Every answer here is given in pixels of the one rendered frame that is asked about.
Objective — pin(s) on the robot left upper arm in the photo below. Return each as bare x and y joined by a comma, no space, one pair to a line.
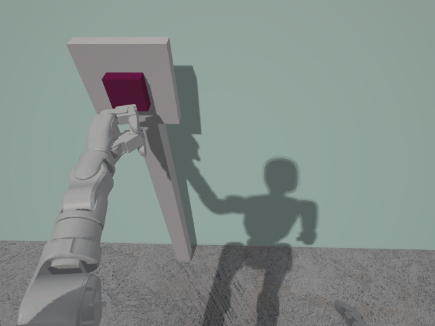
63,300

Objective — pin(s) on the panel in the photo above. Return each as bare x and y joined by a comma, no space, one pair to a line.
96,56

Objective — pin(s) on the left robot forearm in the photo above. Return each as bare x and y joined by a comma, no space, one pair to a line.
75,243

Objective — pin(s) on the button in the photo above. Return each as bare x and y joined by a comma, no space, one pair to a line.
127,89

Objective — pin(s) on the robot left hand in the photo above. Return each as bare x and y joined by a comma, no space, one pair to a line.
104,134

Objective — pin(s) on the robot right hand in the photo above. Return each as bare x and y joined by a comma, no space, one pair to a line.
351,315

